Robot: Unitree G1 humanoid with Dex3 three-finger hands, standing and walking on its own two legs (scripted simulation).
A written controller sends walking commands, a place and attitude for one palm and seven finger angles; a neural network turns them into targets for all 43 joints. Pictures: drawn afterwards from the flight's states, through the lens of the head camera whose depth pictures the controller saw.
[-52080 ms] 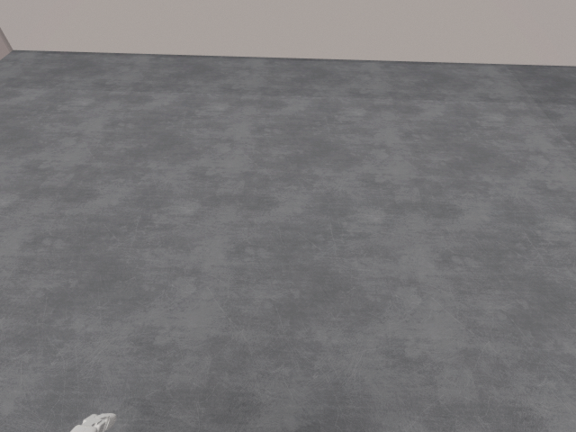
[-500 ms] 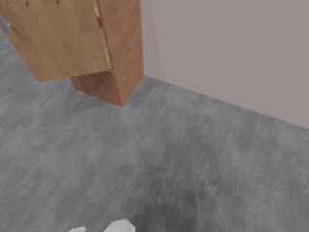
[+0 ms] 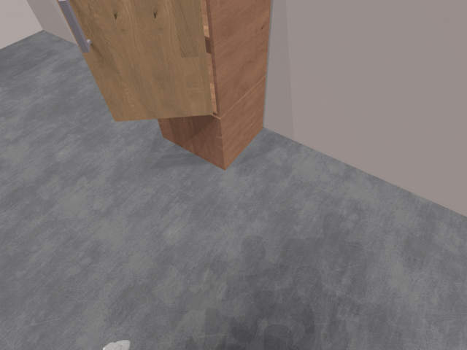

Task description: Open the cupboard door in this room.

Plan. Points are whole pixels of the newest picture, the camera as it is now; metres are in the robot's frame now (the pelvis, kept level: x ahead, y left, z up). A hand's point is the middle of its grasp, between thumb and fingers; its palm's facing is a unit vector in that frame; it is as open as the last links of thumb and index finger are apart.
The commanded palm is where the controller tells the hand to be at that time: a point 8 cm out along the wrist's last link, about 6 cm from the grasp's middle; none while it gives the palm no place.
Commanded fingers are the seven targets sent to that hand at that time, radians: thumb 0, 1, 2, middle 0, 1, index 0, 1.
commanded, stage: turn to face it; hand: left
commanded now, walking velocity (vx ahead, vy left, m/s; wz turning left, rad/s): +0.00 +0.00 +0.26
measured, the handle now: (77, 24) +0.97 +0.54 +0.07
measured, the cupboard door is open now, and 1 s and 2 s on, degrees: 39 39 39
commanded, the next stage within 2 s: take the last steps up to it in 0.04 s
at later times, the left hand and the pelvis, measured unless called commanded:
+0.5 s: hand out of the picture -0.05 +0.23 -0.18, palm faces +0.27 -0.94 -0.19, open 7.4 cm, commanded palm none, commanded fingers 0.00 0.90 0.90 -0.20 -0.30 -0.20 -0.30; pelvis +0.03 +0.05 +0.00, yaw +11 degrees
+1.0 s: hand (122, 265) +0.30 +0.28 -0.16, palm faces +0.19 -0.96 -0.19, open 7.4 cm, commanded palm none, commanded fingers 0.00 0.90 0.90 -0.20 -0.30 -0.20 -0.30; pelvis +0.20 +0.09 -0.01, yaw +12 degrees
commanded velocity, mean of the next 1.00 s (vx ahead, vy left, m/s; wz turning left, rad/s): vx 0.26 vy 0.12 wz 0.11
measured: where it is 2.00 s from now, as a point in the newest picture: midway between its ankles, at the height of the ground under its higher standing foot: (192, 286)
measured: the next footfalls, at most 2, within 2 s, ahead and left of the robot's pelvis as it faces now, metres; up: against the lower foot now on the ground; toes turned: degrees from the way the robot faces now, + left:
left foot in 0.44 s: +0.04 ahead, +0.14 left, +0.00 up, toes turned +16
right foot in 0.96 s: +0.32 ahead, +0.04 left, +0.00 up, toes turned +5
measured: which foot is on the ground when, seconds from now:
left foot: up 0.00-0.42, down 0.44-0.98, up 1.00-1.00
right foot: down 0.00-0.44, up 0.46-0.94, down 0.96-1.00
